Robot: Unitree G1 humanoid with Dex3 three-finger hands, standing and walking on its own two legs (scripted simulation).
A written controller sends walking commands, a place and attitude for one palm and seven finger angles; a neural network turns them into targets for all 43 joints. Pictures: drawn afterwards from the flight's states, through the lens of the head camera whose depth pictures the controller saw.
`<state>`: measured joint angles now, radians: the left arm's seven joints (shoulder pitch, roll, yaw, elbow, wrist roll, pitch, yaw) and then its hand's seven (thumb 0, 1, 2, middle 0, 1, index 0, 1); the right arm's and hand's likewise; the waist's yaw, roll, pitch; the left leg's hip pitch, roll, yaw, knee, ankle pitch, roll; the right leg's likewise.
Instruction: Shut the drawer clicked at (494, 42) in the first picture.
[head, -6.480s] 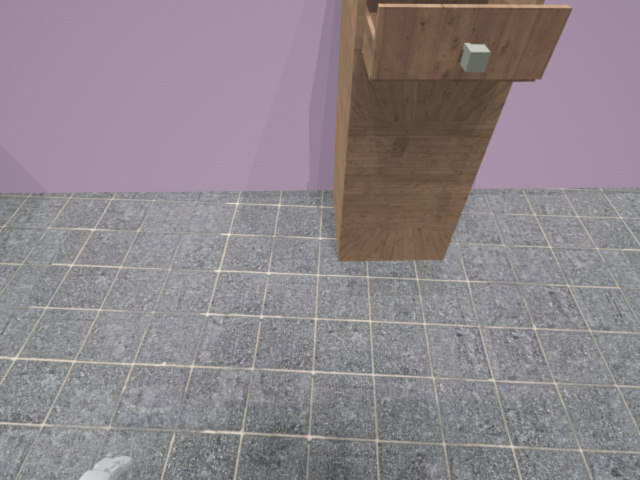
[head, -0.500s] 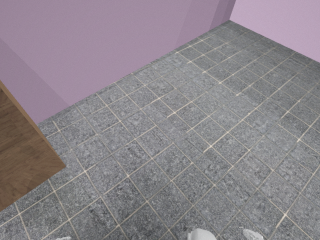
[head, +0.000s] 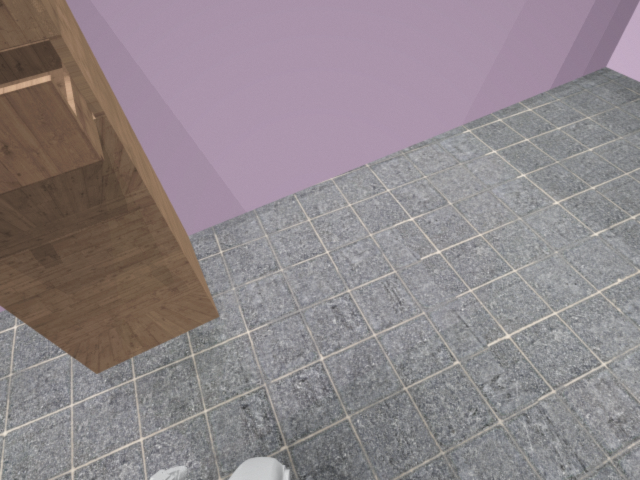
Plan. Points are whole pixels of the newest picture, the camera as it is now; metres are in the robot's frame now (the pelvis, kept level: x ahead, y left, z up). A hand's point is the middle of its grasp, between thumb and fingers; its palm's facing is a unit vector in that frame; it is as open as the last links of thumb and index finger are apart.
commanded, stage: turn to face it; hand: left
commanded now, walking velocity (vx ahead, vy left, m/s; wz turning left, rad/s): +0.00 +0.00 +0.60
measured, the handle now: out of the picture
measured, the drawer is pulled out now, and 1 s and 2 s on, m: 0.16 0.16 0.16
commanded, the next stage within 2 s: take the last steps up to it in 0.80 s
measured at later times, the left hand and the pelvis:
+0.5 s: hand out of the picture +0.00 +0.29 -0.17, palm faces +0.32 -0.92 -0.24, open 7.3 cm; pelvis -0.02 +0.06 +0.00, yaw +16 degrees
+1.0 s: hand out of the picture -0.06 +0.19 -0.15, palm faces +0.48 -0.83 -0.26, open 7.3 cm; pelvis -0.03 +0.00 +0.00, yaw +28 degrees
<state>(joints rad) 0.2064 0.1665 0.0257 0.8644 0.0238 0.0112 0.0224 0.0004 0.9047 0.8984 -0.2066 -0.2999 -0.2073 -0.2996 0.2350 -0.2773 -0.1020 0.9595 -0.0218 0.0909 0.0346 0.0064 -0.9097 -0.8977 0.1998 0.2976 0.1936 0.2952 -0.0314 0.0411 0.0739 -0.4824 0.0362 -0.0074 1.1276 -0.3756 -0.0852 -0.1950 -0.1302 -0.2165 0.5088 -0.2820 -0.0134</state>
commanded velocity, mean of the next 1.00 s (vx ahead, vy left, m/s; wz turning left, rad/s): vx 0.04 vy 0.01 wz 0.38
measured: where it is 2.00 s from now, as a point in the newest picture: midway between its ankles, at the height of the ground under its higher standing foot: outside the picture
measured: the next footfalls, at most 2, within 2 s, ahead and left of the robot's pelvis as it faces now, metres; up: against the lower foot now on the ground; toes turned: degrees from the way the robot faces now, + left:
left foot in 0.20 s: +0.03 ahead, +0.15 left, +0.00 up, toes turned +14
right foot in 0.76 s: +0.05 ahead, -0.08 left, +0.00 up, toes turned +20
